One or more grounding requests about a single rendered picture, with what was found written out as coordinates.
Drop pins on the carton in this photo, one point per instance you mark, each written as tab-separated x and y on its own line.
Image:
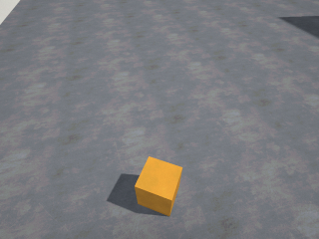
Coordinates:
157	185

